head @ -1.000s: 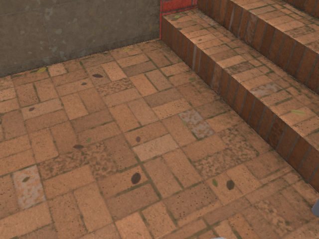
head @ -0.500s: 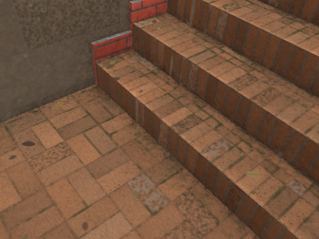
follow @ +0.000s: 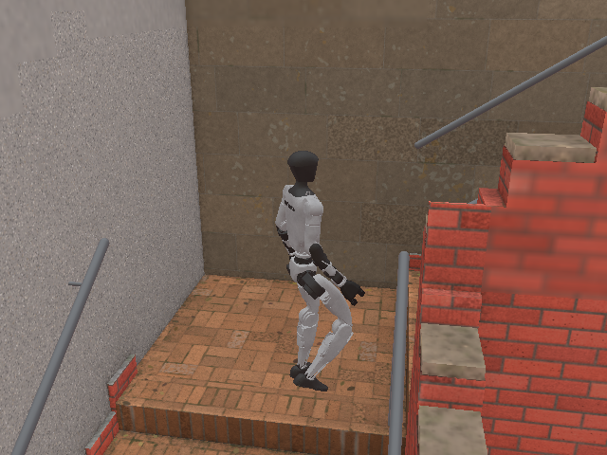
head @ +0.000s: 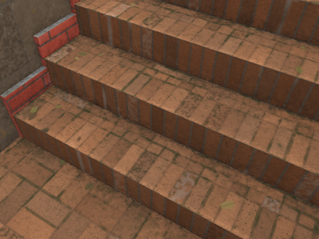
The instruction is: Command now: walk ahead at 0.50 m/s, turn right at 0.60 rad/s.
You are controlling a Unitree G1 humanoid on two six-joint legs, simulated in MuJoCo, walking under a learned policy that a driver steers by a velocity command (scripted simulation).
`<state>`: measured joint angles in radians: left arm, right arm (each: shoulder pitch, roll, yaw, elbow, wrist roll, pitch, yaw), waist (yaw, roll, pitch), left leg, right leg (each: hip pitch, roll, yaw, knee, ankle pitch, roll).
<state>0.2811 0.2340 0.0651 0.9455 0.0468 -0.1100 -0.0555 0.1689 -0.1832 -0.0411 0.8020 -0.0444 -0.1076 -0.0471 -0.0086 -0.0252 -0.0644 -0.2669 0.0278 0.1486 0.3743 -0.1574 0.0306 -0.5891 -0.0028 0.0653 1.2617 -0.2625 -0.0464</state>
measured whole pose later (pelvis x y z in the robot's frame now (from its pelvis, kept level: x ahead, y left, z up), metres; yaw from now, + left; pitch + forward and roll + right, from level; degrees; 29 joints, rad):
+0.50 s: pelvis +0.22 -0.04 -0.01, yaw -17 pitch +2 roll +0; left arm 0.25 0.22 0.07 0.81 0.03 -0.06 0.00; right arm 0.26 -0.22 -0.05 0.84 -0.04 -0.07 0.01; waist -0.03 0.03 0.03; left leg -0.48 0.11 0.03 1.14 -0.36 -0.01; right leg -0.29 0.10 -0.04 0.44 -0.18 -0.11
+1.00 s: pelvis +0.38 -0.05 -0.01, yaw -19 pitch +1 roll +0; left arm 0.25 0.16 0.05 0.79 0.05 -0.02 0.01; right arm 0.44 -0.17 -0.03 0.97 -0.02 -0.08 -0.01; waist -0.02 -0.04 -0.06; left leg -0.22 -0.06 0.08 0.43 -0.25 0.09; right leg -0.78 -0.01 0.00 1.76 -0.32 -0.04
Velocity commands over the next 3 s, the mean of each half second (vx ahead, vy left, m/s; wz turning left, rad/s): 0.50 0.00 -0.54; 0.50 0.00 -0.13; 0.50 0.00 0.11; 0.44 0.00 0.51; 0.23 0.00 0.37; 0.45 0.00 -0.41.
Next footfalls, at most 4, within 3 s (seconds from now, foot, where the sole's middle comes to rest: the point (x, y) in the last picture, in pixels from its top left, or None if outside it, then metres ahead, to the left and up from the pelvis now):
0.34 right None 0.27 -0.12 -0.78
0.78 left None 0.43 0.01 -0.78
1.32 right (242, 203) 0.62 -0.31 -0.61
1.86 left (198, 103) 1.00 -0.16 -0.43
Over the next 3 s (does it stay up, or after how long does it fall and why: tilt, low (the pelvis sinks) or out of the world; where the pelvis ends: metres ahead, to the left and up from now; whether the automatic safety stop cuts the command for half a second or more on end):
stays up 1.32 -0.25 0.50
